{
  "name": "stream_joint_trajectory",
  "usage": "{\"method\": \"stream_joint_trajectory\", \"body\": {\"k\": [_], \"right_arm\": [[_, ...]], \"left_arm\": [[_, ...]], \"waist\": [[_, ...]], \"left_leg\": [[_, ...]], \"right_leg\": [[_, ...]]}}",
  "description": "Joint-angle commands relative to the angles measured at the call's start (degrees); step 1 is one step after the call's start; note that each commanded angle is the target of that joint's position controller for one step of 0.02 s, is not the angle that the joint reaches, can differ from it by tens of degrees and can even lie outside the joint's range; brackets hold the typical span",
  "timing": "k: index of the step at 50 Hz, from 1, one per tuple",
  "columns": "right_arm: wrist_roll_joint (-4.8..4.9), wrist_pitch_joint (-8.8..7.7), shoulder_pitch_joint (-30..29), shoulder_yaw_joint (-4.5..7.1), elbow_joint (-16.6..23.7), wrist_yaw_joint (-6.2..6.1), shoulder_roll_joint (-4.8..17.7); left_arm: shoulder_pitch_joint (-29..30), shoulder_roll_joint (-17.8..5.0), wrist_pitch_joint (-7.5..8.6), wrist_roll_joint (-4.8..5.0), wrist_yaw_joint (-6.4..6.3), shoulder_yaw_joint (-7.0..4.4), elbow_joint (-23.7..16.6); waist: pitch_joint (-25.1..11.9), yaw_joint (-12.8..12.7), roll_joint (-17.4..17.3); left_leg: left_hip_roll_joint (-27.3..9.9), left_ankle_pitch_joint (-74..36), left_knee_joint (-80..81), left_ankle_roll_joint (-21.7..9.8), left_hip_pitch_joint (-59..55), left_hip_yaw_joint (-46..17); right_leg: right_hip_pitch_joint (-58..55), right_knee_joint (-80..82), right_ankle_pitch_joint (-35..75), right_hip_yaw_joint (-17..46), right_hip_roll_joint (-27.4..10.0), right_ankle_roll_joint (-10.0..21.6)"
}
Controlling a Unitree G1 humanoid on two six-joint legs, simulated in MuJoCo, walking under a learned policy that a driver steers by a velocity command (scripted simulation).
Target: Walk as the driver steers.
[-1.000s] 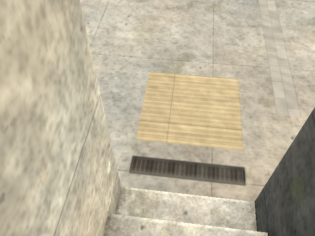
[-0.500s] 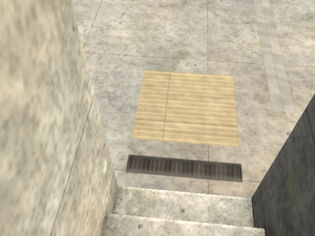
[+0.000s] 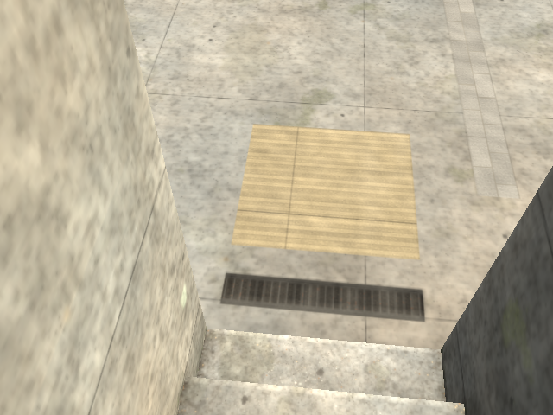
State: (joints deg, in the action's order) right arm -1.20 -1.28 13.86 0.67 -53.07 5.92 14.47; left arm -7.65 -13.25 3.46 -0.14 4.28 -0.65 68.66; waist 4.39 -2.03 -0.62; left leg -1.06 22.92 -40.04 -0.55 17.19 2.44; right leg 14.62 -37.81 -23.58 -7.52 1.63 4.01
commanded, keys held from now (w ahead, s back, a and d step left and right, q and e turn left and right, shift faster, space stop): w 0.26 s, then no key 0.56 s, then w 0.18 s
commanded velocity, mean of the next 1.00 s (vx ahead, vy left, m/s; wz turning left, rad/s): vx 0.16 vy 0.00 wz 0.00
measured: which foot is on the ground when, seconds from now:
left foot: down 0.00-0.32, up 0.34-0.62, down 0.64-1.00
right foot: down 0.00-0.62, up 0.64-0.86, down 0.88-1.00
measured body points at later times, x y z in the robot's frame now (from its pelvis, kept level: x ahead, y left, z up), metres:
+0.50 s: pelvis +0.11 -0.04 -0.05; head +0.13 -0.04 +0.40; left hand +0.13 +0.22 -0.20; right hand +0.21 -0.30 -0.18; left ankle +0.18 +0.09 -0.67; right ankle -0.03 -0.08 -0.72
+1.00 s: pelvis +0.24 -0.08 -0.23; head +0.24 -0.10 +0.22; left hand +0.26 +0.18 -0.37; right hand +0.23 -0.32 -0.39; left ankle +0.20 +0.04 -0.91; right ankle +0.24 -0.22 -0.91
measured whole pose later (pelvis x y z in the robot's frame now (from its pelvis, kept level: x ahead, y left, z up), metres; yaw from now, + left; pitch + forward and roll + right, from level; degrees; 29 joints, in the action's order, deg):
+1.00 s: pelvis +0.24 -0.08 -0.23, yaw -2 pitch +3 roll -1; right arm -0.1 -5.3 21.6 1.8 -58.2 3.7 12.8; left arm -22.4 -12.5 3.4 -1.0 3.1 -2.1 55.2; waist -3.8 1.4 -3.3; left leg -2.2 35.4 -58.0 -1.9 25.8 1.3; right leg 29.1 -56.0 -30.3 -0.4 -2.1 -2.3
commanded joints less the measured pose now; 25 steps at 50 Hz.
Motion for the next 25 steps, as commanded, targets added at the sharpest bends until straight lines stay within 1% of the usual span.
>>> {"method": "stream_joint_trajectory", "body": {"k": [1,2,3,4,5,6,7,8,9,10,11,12,13,14,15,16,17,18,19,20,21,22,23,24,25], "right_arm": [[-0.35,-0.22,4.26,1.83,0.90,-0.15,7.62],[-0.91,-0.19,4.43,2.60,0.90,-0.37,9.26],[-1.43,-0.32,4.48,3.16,1.12,-0.68,10.04],[-1.90,-0.59,4.94,3.47,1.14,-1.07,9.82],[-2.33,-0.92,5.25,3.69,1.02,-1.45,9.16],[-2.46,-1.36,6.70,3.84,0.44,-1.86,8.55],[-2.53,-1.82,8.70,4.02,-0.45,-2.35,8.23],[-2.10,-2.20,11.12,4.12,-2.02,-2.91,7.90],[-1.81,-2.49,13.27,4.26,-2.90,-3.23,8.10],[-1.06,-3.16,15.21,4.84,-3.95,-3.92,9.24],[-1.12,-3.45,15.30,4.98,-4.29,-4.42,9.62],[-1.44,-3.45,15.40,4.81,-4.66,-4.86,9.13],[-1.39,-3.72,15.18,5.08,-4.59,-5.19,9.87],[-1.36,-3.96,13.12,4.92,-3.91,-5.40,9.27],[-1.08,-4.29,9.87,5.54,-2.86,-5.18,10.35],[-0.72,-5.19,4.68,5.61,-0.83,-4.30,10.01],[-1.05,-5.80,-3.59,4.81,1.61,-3.29,7.58],[-0.67,-6.47,-7.43,3.93,3.13,-2.76,4.61],[0.37,-6.96,-7.41,3.84,5.00,-2.66,4.08],[0.30,-6.81,-6.04,4.11,5.38,-2.66,5.22],[-0.23,-6.32,-4.70,4.69,5.12,-3.16,6.40],[-1.84,-5.25,0.76,3.40,3.83,-3.09,3.63],[-2.04,-4.73,4.85,2.95,3.26,-3.01,2.00],[-6.33,-4.28,6.55,2.60,1.79,-2.88,4.16],[-5.83,-3.91,11.59,2.57,-0.98,-2.34,3.16]], "left_arm": [[-3.45,-7.56,0.05,-0.08,-0.27,-1.42,-0.17],[-3.44,-8.64,0.17,-0.44,-0.65,-2.11,-0.32],[-3.50,-8.77,0.31,-0.63,-1.02,-2.56,-0.65],[-3.55,-7.92,0.47,-0.74,-1.38,-2.72,-0.95],[-3.92,-6.51,0.71,-0.71,-1.74,-2.66,-1.19],[-4.04,-5.76,0.98,-0.80,-2.08,-2.68,-1.60],[-3.63,-5.23,1.25,-0.92,-2.45,-2.73,-2.25],[-2.55,-5.61,1.26,-1.13,-2.31,-3.14,-3.11],[-1.52,-5.12,1.52,-1.14,-2.59,-3.05,-3.97],[-1.63,-4.14,2.13,-0.75,-2.92,-2.76,-4.43],[-0.35,-3.32,2.61,-0.75,-3.33,-2.22,-5.53],[0.44,-2.89,2.73,-1.08,-3.65,-1.82,-6.28],[-0.50,-3.44,3.09,-1.43,-3.55,-1.71,-6.80],[-1.35,-4.49,3.16,-1.69,-3.35,-1.92,-7.08],[-6.35,-6.21,3.31,-1.16,-2.99,-2.49,-6.94],[-15.15,-9.44,3.53,-1.35,-2.74,-3.57,-5.07],[-28.45,-14.40,3.60,-1.88,-2.52,-5.34,-2.48],[-32.43,-15.91,3.94,-3.55,-1.94,-5.77,-2.42],[-30.67,-16.28,3.98,-4.69,-1.09,-5.89,-3.32],[-24.94,-13.80,3.65,-3.25,-0.57,-5.12,-4.92],[-15.42,-9.33,3.14,-1.46,-0.13,-3.72,-9.20],[-6.19,-4.89,2.63,-2.15,-0.62,-1.99,-12.30],[0.68,-4.18,2.64,-1.56,-0.86,-1.24,-16.10],[3.40,-1.05,3.35,-0.93,-2.48,0.22,-19.67],[0.72,-5.12,4.04,-1.80,-3.51,-0.66,-18.87]], "waist": [[-2.36,0.02,0.04],[-0.38,0.34,-0.25],[1.39,0.59,-0.12],[2.46,1.00,0.00],[2.68,1.47,-0.65],[2.11,2.21,-1.06],[1.07,3.15,-1.63],[0.14,4.12,-2.02],[-1.21,5.13,-3.48],[-2.82,5.67,-3.98],[-3.24,6.05,-2.86],[-3.88,6.20,-1.95],[-5.17,5.60,-1.39],[-6.45,4.61,0.70],[-8.55,2.04,2.97],[-10.94,-2.41,8.50],[-10.43,-9.66,13.91],[-5.97,-9.82,4.30],[-3.44,-6.47,-0.17],[-3.59,-3.43,1.58],[-3.30,0.82,1.10],[-5.39,6.15,1.55],[-4.99,9.93,1.55],[-3.88,7.89,2.08],[-5.63,9.63,1.72]], "left_leg": [[0.52,-3.41,7.38,-0.62,3.24,-0.29],[0.14,5.95,8.90,-2.10,4.51,-1.26],[-0.80,12.27,9.96,-3.76,5.66,-3.03],[-1.99,14.82,10.42,-5.51,6.23,-4.92],[-3.09,15.26,10.05,-7.15,5.77,-6.71],[-4.41,14.66,9.36,-8.91,4.28,-9.15],[-6.14,13.54,9.13,-11.04,1.99,-12.44],[-8.14,13.84,8.52,-13.46,-0.48,-16.87],[-10.50,12.67,9.40,-16.21,-2.74,-22.07],[-12.03,10.48,8.41,-17.89,-5.59,-25.07],[-12.87,6.29,6.68,-18.91,-6.97,-26.44],[-13.20,4.78,5.53,-19.10,-7.40,-26.44],[-12.15,2.86,2.38,-18.74,-6.47,-26.02],[-9.89,-0.93,-3.24,-17.50,-4.12,-22.84],[-6.30,-4.32,-10.89,-15.88,1.82,-16.59],[-0.59,-7.15,-24.28,-11.82,15.09,-7.52],[5.68,8.90,-43.10,-5.69,37.43,0.25],[5.82,16.27,-51.55,-3.96,55.29,-5.05],[4.63,13.54,-51.45,-2.49,63.81,-8.27],[0.57,10.21,-49.00,-1.31,64.63,-8.55],[-2.71,3.62,-45.00,-0.32,58.89,-8.18],[-3.27,-4.03,-45.30,-0.66,46.16,-7.71],[-2.72,-11.11,-44.25,0.20,31.56,-4.15],[-4.57,-31.48,-28.78,0.19,27.48,-6.98],[-1.64,-41.57,-27.04,0.88,17.64,-3.85]], "right_leg": [[-3.96,7.00,5.45,4.65,-1.72,-2.01],[-1.98,7.28,-4.98,4.99,-1.58,-1.07],[0.30,7.51,-11.17,6.19,-2.23,0.25],[2.15,6.77,-13.72,7.30,-2.95,1.51],[4.13,5.05,-13.94,8.03,-3.45,2.46],[6.52,2.40,-12.65,8.55,-3.59,2.85],[9.39,-1.14,-10.26,8.43,-3.30,2.55],[12.81,-4.92,-7.47,7.70,-2.37,1.03],[15.85,-9.64,-3.38,6.75,-1.48,-0.99],[18.43,-11.40,-0.64,7.16,-1.18,-2.38],[21.32,-12.94,2.05,7.49,-1.35,-2.93],[23.40,-14.14,3.05,7.64,-1.53,-2.94],[22.13,-14.69,3.96,8.21,-1.70,-2.70],[19.77,-14.54,10.53,8.73,-2.04,-2.43],[11.38,-13.96,23.01,9.16,-2.66,-1.98],[-3.76,-10.61,36.67,13.36,-4.27,-0.43],[-23.63,-2.83,52.70,24.61,-8.95,4.38],[-32.75,-2.85,70.06,34.25,-14.69,5.22],[-33.78,-4.49,73.55,34.72,-17.02,5.89],[-28.50,-5.51,67.49,35.24,-18.16,7.58],[-18.47,-5.57,60.40,32.03,-16.15,6.43],[-5.99,-4.75,59.90,26.51,-14.29,2.73],[11.11,-5.64,57.76,21.21,-10.94,1.27],[18.15,-6.38,36.53,16.86,-7.70,0.81],[24.94,-10.87,30.88,12.47,-3.67,-2.11]]}}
